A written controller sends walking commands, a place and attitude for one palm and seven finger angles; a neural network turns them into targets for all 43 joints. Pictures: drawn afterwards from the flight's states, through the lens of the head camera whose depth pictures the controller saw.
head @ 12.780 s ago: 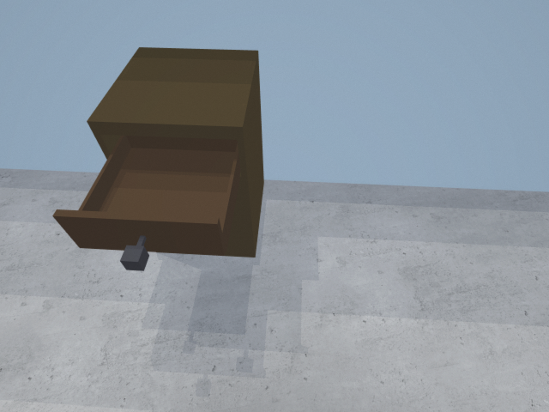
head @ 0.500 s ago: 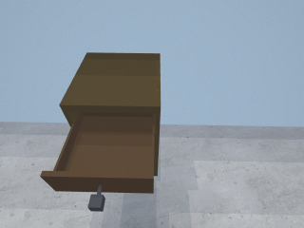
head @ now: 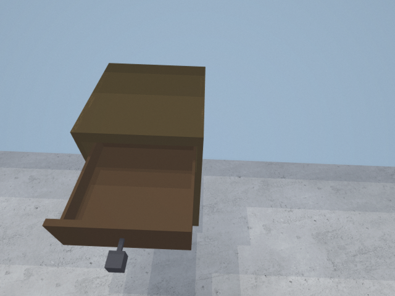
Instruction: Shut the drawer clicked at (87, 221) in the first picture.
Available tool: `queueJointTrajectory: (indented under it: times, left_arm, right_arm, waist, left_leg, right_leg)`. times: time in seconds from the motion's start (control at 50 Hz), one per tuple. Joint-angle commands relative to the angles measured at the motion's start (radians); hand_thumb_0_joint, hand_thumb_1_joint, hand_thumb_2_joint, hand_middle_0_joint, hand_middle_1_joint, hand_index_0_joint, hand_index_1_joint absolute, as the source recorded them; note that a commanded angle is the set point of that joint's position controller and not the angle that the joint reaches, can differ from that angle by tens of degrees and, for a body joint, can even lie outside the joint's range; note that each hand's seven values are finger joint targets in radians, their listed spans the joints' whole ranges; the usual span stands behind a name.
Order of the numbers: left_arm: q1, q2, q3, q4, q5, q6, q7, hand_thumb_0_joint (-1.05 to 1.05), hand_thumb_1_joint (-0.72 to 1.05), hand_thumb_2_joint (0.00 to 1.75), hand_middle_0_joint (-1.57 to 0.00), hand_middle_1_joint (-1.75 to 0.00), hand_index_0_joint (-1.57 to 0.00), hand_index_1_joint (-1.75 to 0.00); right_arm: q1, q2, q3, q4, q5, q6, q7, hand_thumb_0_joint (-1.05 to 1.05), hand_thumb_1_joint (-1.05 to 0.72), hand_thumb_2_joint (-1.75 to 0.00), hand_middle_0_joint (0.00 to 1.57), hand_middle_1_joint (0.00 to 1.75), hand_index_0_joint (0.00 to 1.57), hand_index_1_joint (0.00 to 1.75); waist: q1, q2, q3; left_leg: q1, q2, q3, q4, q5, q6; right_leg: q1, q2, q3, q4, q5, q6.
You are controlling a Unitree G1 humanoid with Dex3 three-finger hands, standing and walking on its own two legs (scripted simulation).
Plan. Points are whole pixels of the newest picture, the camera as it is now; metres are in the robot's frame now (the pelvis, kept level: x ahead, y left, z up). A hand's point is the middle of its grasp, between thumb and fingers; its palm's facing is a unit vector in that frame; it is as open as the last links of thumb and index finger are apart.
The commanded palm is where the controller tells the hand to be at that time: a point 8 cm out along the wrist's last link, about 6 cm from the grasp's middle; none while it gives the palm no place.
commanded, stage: look again from close up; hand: left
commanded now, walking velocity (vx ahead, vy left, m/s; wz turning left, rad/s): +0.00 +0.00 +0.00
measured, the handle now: (118, 253) +0.26 +0.23 -0.20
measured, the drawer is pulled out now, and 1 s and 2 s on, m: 0.30 0.30 0.30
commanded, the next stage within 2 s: raise the hand and make a fist in 0.56 s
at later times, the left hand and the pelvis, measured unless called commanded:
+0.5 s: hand out of the picture -0.02 +0.15 -0.18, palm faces +0.03 -0.99 -0.16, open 7.3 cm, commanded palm none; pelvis +0.00 -0.01 +0.00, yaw +0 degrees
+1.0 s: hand (144, 276) +0.17 +0.12 -0.03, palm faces +0.01 -0.99 +0.11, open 6.3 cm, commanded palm +0.08 +0.21 -0.08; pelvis -0.04 +0.00 -0.06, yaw +0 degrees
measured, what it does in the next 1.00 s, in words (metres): lowers itself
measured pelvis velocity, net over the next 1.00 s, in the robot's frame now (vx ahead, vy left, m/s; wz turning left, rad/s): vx -0.04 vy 0.00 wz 0.00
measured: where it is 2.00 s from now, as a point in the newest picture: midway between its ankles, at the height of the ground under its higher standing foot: outside the picture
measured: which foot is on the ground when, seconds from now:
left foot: down 0.00-1.00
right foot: down 0.00-1.00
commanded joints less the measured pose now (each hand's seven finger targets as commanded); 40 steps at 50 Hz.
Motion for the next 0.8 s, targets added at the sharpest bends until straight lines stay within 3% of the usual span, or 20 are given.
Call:
queueJointTrajectory:
  times: [0.0, 0.1, 0.18, 0.4, 0.46, 0.5, 0.62, 0.64, 0.66, 0.68, 0.7, 0.72, 0.74, 0.78]
  left_arm:
    - [0.073, 0.094, 0.019, -0.028, 0.0, -0.016, 0.006, 0.0, 0.9, 0.9, -0.2, -0.3, -0.2, -0.3]
    - [0.079, 0.09, 0.018, -0.023, 0.0, -0.016, 0.005, 0.0, 0.9, 0.9, -0.2, -0.3, -0.2, -0.3]
    - [0.093, 0.084, 0.021, -0.022, -0.001, -0.02, 0.006, 0.0, 0.9, 0.9, -0.2, -0.3, -0.2, -0.3]
    - [0.096, 0.076, 0.019, -0.015, 0.0, -0.016, 0.005, 0.0, 0.9, 0.9, -0.2, -0.3, -0.2, -0.3]
    - [0.104, 0.073, 0.021, -0.014, 0.0, -0.018, 0.006, 0.0, 0.9, 0.9, -0.2, -0.3, -0.2, -0.3]
    - [0.099, 0.071, 0.02, -0.012, 0.0, -0.016, 0.005, 0.0, 0.9, 0.9, -0.2, -0.3, -0.2, -0.3]
    - [0.107, 0.068, 0.021, -0.014, 0.0, -0.016, 0.005, 0.0, 0.9, 0.9, -0.2, -0.3, -0.2, -0.3]
    - [0.146, 0.116, 0.033, 0.028, 0.014, -0.048, 0.039, 0.0, 0.9, 0.9, -0.2, -0.3, -0.2, -0.3]
    - [-0.572, 0.265, 0.047, -1.5, -0.22, -0.262, 0.017, 0.0, 0.9, 0.9, -0.22, -0.32, -0.22, -0.32]
    - [-0.193, 0.215, 0.075, -1.211, -0.126, -0.197, 0.077, 0.0, 0.9, 0.9, -0.24, -0.34, -0.24, -0.34]
    - [-0.162, 0.137, 0.051, -1.171, -0.156, -0.155, 0.131, 0.0, 0.9, 0.9, -0.26, -0.37, -0.26, -0.37]
    - [0.122, -0.062, -0.053, -0.877, -0.144, -0.047, 0.127, 0.0, 0.9, 0.9, -0.28, -0.39, -0.28, -0.39]
    - [-0.014, -0.099, -0.108, -1.065, -0.183, -0.064, 0.097, 0.0, 0.9, 0.9, -0.3, -0.41, -0.3, -0.41]
    - [0.013, -0.068, -0.122, -1.075, -0.181, -0.168, 0.061, 0.0, 0.9, 0.9, -0.34, -0.45, -0.34, -0.45]
  right_arm:
    - [0.082, -0.087, -0.023, -0.009, 0.002, -0.007, -0.004, 0.0, -0.9, -0.9, 0.2, 0.3, 0.2, 0.3]
    - [0.085, -0.078, -0.023, -0.006, 0.002, -0.005, -0.004, 0.0, -0.9, -0.9, 0.2, 0.3, 0.2, 0.3]
    - [0.092, -0.079, -0.022, -0.006, 0.001, -0.01, -0.006, 0.0, -0.9, -0.9, 0.2, 0.3, 0.2, 0.3]
    - [0.103, -0.063, -0.022, 0.003, 0.002, -0.008, -0.009, 0.0, -0.9, -0.9, 0.2, 0.3, 0.2, 0.3]
    - [0.11, -0.061, -0.023, 0.004, 0.002, -0.008, -0.009, 0.0, -0.9, -0.9, 0.2, 0.3, 0.2, 0.3]
    - [0.11, -0.056, -0.023, 0.005, 0.002, -0.006, -0.009, 0.0, -0.9, -0.9, 0.2, 0.3, 0.2, 0.3]
    - [0.12, -0.055, -0.024, 0.005, 0.001, -0.007, -0.008, 0.0, -0.9, -0.9, 0.2, 0.3, 0.2, 0.3]
    - [-0.042, -0.09, -0.03, -0.071, 0.002, -0.018, -0.003, 0.0, -0.9, -0.9, 0.2, 0.3, 0.2, 0.3]
    - [-0.016, -0.313, -0.056, -0.438, 0.04, -0.169, -0.047, 0.0, -0.9, -0.9, 0.2, 0.3, 0.2, 0.3]
    - [-0.116, -0.191, -0.025, -0.375, 0.033, -0.254, -0.073, 0.0, -0.9, -0.9, 0.2, 0.3, 0.2, 0.3]
    - [-0.101, -0.213, -0.057, -0.322, 0.037, -0.284, -0.074, 0.0, -0.9, -0.9, 0.2, 0.3, 0.2, 0.3]
    - [-0.077, -0.173, -0.056, -0.302, 0.053, -0.279, -0.064, 0.0, -0.9, -0.9, 0.2, 0.3, 0.2, 0.3]
    - [-0.086, -0.198, -0.053, -0.387, 0.063, -0.29, -0.065, 0.0, -0.9, -0.9, 0.2, 0.3, 0.2, 0.3]
    - [-0.111, -0.24, -0.069, -0.437, 0.05, -0.335, -0.078, 0.0, -0.9, -0.9, 0.2, 0.3, 0.2, 0.3]
  waist:
    - [-0.004, 0.003, 0.057]
    - [-0.005, 0.005, 0.071]
    - [-0.002, -0.001, 0.032]
    - [-0.003, 0.023, 0.063]
    - [-0.001, 0.0, 0.056]
    - [0.0, 0.008, 0.084]
    - [0.001, 0.01, 0.072]
    - [0.043, -0.002, 0.076]
    - [-0.104, 0.216, -0.446]
    - [-0.004, 0.318, -0.4]
    - [-0.059, 0.256, -0.307]
    - [-0.046, 0.111, -0.154]
    - [-0.054, 0.017, -0.028]
    - [-0.085, -0.169, 0.046]
  left_leg:
    - [-0.034, 0.086, -0.081, -0.079, 0.144, 0.028]
    - [-0.039, 0.083, -0.079, -0.082, 0.118, 0.026]
    - [-0.024, 0.085, -0.078, -0.07, 0.158, 0.027]
    - [-0.035, 0.087, -0.079, -0.084, 0.136, 0.027]
    - [-0.041, 0.083, -0.079, -0.078, 0.13, 0.026]
    - [-0.051, 0.084, -0.079, -0.089, 0.114, 0.026]
    - [-0.055, 0.081, -0.08, -0.084, 0.095, 0.026]
    - [-0.16, 0.076, -0.036, 0.158, 0.116, -0.014]
    - [0.141, -0.017, -0.038, 0.005, 0.179, 0.032]
    - [0.132, 0.0, -0.006, -0.016, 0.23, 0.039]
    - [0.037, 0.012, -0.016, -0.01, 0.138, 0.014]
    - [-0.083, 0.013, -0.046, -0.008, 0.036, 0.022]
    - [-0.151, 0.013, -0.079, -0.003, -0.036, 0.027]
    - [-0.225, -0.011, -0.074, 0.102, -0.111, 0.042]
  right_leg:
    - [-0.034, -0.101, 0.102, -0.096, 0.126, -0.027]
    - [-0.048, -0.1, 0.108, -0.109, 0.099, -0.028]
    - [-0.022, -0.103, 0.109, -0.099, 0.147, -0.03]
    - [-0.041, -0.096, 0.107, -0.109, 0.116, -0.033]
    - [-0.033, -0.099, 0.11, -0.111, 0.115, -0.033]
    - [-0.051, -0.096, 0.105, -0.117, 0.091, -0.033]
    - [-0.056, -0.095, 0.11, -0.122, 0.056, -0.033]
    - [-0.032, -0.177, 0.182, -0.092, 0.64, 0.014]
    - [0.066, -0.085, 0.123, -0.001, 0.369, 0.002]
    - [0.037, -0.016, 0.074, 0.022, 0.175, -0.026]
    - [-0.043, -0.001, 0.021, 0.016, 0.079, -0.014]
    - [-0.103, -0.01, -0.011, 0.016, 0.026, -0.001]
    - [-0.16, -0.011, -0.019, 0.02, -0.039, 0.008]
    - [-0.334, -0.008, 0.001, 0.006, -0.234, 0.028]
